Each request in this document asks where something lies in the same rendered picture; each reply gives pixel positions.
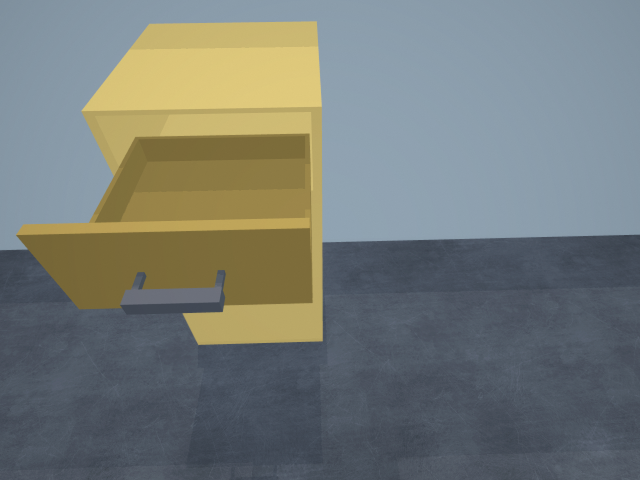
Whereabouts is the cabinet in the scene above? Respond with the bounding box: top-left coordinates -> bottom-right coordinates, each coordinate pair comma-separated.
81,21 -> 323,345

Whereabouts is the drawer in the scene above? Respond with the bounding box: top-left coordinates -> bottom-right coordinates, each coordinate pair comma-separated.
16,133 -> 313,309

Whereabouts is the handle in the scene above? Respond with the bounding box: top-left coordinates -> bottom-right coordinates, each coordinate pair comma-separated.
120,270 -> 226,315

